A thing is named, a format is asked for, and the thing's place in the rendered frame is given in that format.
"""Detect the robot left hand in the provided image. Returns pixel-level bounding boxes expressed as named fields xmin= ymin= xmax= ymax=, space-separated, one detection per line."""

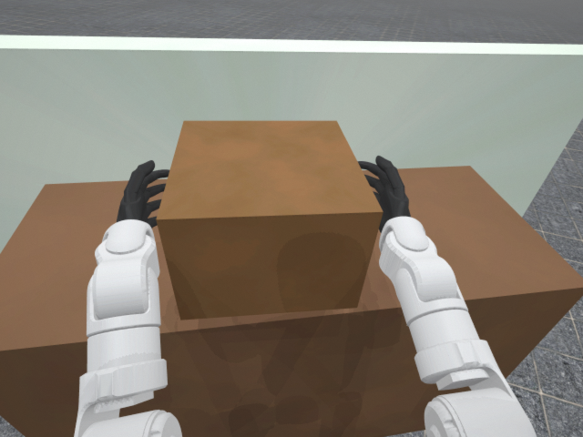
xmin=117 ymin=160 xmax=169 ymax=228

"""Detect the carton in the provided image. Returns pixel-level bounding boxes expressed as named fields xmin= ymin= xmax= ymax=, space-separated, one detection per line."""
xmin=156 ymin=121 xmax=384 ymax=320

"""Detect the left robot upper arm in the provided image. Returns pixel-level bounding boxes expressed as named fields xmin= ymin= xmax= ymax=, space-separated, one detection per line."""
xmin=82 ymin=410 xmax=182 ymax=437

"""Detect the robot left forearm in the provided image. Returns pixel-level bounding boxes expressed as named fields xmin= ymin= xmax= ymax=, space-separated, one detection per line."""
xmin=74 ymin=219 xmax=168 ymax=437

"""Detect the robot right forearm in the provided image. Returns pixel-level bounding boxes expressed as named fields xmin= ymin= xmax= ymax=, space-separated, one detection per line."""
xmin=379 ymin=217 xmax=537 ymax=437

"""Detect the right robot upper arm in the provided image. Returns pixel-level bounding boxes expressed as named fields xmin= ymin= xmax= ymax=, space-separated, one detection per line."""
xmin=424 ymin=388 xmax=535 ymax=437

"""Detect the pedestal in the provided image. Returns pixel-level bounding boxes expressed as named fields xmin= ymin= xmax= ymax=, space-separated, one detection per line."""
xmin=0 ymin=166 xmax=583 ymax=437

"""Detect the robot right hand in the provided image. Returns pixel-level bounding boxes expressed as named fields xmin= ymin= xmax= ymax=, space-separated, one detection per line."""
xmin=358 ymin=156 xmax=411 ymax=233

